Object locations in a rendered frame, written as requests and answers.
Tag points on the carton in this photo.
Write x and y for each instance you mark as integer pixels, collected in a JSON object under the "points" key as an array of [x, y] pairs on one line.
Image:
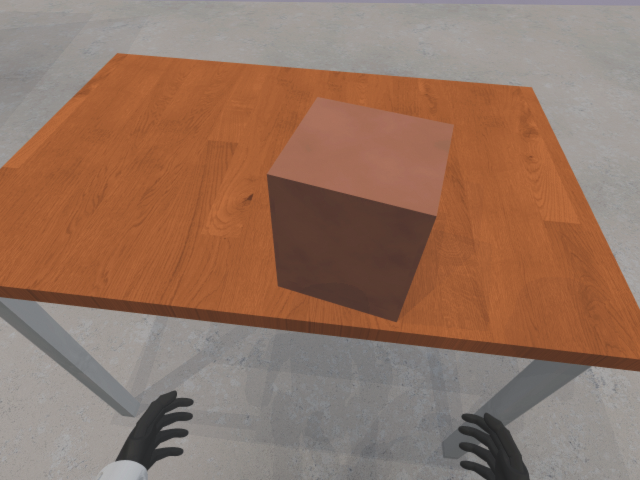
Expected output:
{"points": [[353, 197]]}

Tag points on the table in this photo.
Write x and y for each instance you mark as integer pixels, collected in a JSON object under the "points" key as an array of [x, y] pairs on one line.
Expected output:
{"points": [[147, 193]]}

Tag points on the robot left forearm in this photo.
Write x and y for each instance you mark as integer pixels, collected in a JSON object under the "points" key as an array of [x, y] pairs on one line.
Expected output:
{"points": [[123, 470]]}

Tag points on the right robot hand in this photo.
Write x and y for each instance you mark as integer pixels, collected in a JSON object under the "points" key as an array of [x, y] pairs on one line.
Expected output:
{"points": [[504, 458]]}

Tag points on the left robot hand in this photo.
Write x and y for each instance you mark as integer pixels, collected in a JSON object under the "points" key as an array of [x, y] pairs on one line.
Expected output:
{"points": [[146, 435]]}

